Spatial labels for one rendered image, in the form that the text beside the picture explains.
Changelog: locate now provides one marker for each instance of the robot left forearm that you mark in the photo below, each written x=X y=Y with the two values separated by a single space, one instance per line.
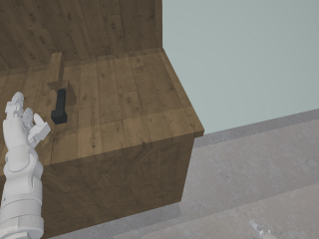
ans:
x=22 y=198

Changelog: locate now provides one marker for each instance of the tap lever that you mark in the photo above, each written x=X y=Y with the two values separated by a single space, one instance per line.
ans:
x=58 y=115

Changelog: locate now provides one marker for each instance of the counter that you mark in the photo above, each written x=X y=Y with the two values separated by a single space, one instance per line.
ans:
x=126 y=146

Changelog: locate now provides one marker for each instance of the robot left hand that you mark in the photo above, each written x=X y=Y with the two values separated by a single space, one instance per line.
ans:
x=18 y=128

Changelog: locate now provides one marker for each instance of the robot right hand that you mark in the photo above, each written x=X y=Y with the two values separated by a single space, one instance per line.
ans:
x=261 y=229

